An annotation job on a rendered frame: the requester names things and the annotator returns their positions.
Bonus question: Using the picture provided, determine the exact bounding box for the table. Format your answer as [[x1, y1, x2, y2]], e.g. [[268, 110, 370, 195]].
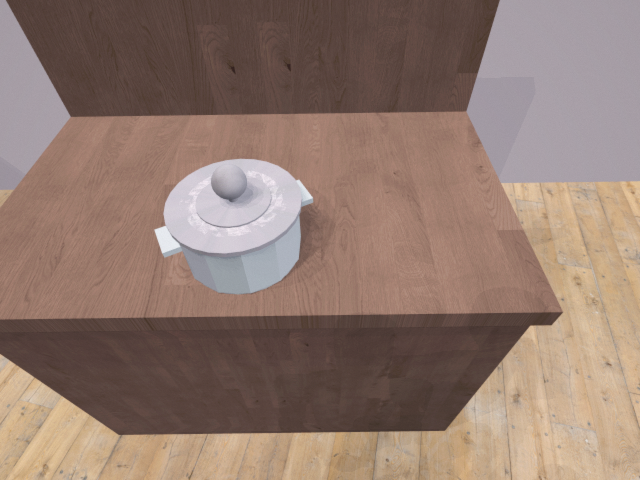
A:
[[0, 0, 563, 435]]

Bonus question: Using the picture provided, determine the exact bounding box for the lid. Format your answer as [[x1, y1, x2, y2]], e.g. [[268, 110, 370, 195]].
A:
[[163, 159, 302, 257]]

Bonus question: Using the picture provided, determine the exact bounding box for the knob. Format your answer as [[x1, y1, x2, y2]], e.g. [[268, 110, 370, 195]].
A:
[[211, 164, 247, 200]]

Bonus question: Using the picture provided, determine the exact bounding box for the pot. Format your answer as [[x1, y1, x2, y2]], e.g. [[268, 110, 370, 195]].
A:
[[155, 180, 313, 294]]

